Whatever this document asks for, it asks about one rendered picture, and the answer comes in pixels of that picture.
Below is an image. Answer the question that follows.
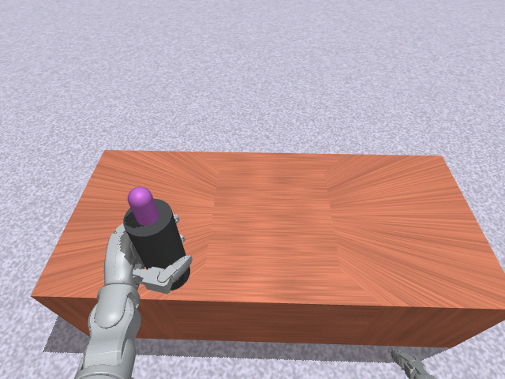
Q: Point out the right robot hand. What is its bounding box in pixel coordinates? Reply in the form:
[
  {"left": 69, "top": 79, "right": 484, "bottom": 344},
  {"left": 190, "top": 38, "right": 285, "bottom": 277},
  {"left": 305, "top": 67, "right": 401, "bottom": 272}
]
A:
[{"left": 391, "top": 349, "right": 436, "bottom": 379}]

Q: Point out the left robot hand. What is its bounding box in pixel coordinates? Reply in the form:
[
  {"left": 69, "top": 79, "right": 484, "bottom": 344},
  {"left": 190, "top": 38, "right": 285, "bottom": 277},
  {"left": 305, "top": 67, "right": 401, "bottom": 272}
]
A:
[{"left": 104, "top": 213, "right": 193, "bottom": 294}]

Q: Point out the left robot arm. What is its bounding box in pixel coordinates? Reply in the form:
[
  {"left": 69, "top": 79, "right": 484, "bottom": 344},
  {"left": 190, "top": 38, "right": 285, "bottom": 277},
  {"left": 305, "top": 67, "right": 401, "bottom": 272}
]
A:
[{"left": 74, "top": 283, "right": 141, "bottom": 379}]

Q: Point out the bottle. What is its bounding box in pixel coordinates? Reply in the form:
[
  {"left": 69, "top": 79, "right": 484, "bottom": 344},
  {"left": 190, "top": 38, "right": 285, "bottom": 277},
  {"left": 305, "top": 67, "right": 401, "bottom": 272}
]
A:
[{"left": 123, "top": 187, "right": 190, "bottom": 291}]

